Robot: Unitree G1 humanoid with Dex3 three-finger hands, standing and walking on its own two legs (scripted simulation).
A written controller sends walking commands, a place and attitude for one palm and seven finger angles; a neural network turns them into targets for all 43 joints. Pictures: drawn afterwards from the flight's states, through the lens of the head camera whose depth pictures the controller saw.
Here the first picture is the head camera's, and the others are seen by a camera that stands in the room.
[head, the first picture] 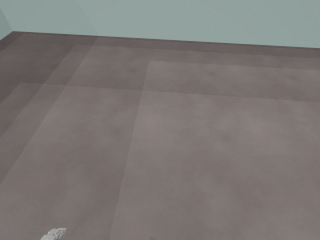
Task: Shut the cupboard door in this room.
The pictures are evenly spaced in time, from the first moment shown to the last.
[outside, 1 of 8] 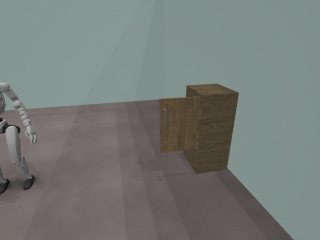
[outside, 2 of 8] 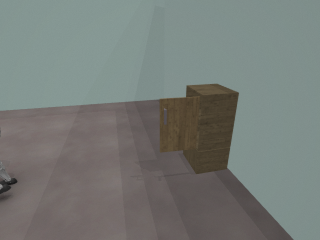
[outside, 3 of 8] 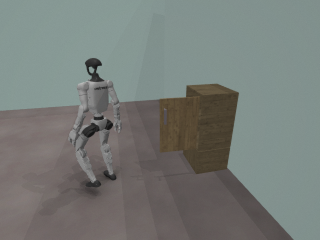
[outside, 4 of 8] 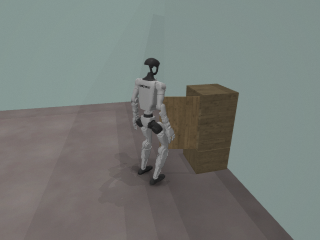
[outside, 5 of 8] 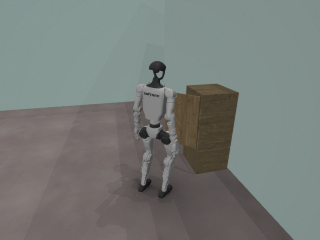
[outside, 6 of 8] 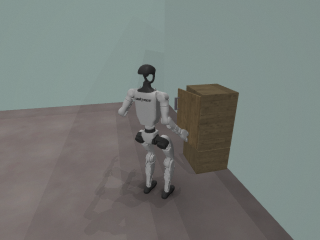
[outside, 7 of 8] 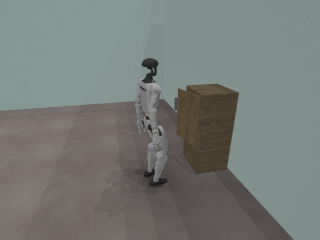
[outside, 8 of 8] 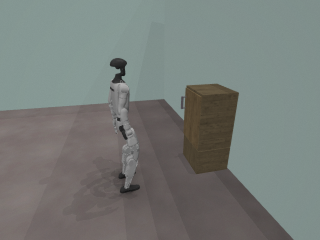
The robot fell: no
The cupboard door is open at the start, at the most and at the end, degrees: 87 87 0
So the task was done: yes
